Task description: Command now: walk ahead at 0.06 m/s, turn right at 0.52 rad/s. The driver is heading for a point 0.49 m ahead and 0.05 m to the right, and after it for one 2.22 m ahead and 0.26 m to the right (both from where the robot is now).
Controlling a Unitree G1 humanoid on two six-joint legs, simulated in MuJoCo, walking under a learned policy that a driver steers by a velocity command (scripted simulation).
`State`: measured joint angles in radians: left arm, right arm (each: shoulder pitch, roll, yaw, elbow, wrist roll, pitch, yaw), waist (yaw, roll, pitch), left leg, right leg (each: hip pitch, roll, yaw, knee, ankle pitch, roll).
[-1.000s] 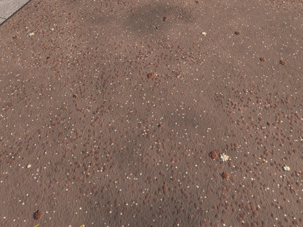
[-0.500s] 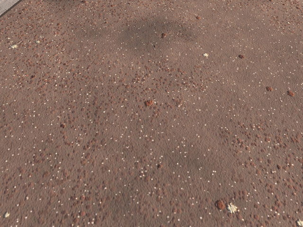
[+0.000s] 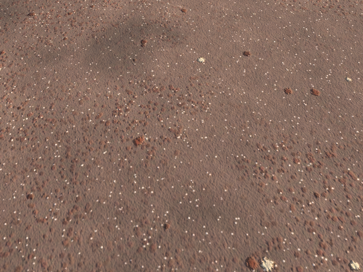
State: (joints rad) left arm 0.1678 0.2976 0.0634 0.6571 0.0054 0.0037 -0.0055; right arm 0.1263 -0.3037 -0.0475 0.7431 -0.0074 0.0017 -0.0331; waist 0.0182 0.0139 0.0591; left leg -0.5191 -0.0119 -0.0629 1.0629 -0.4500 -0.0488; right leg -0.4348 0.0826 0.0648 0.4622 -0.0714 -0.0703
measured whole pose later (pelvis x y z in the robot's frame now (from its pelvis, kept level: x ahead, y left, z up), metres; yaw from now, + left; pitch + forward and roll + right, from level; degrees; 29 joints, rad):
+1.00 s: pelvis +0.12 +0.00 +0.01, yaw -20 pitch +2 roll -1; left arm 0.42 0.28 0.06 0.76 -0.02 -0.05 0.01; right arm 0.11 -0.30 -0.05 0.76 0.02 -0.07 0.04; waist 0.07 0.03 0.01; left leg -0.57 0.06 -0.01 0.62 -0.05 -0.02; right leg 0.04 0.02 0.03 0.23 -0.30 -0.02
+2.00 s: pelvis +0.64 -0.19 +0.01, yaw -15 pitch +1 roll -2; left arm 0.32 0.27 0.05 0.83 0.01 -0.10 -0.01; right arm 0.14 -0.29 -0.04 0.78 0.02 -0.05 0.02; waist 0.06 0.05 0.03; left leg -0.69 0.10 -0.06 0.73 0.05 0.00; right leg 0.01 0.06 -0.13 0.19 -0.22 -0.05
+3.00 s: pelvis +1.22 -0.23 +0.01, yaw +8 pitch +2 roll -1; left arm 0.37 0.27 0.05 0.86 -0.01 -0.08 -0.01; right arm 0.12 -0.28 -0.04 0.67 0.01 -0.06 0.01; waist 0.09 0.04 0.03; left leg -0.63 0.09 -0.05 0.68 -0.05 -0.01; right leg -0.06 0.05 -0.01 0.25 -0.22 -0.04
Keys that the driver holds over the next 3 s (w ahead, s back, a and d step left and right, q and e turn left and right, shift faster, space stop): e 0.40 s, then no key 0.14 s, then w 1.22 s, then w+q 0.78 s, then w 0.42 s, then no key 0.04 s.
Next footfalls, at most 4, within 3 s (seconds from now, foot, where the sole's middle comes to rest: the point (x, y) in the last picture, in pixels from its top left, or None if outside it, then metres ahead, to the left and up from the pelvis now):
0.24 left None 0.12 0.16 -0.77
0.66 right None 0.01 -0.08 -0.77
1.10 left None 0.36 0.06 -0.77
1.64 right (273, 227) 0.58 -0.27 -0.77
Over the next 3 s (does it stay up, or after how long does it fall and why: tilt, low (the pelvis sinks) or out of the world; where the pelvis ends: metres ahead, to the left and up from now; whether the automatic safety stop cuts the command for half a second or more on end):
stays up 1.22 -0.23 0.01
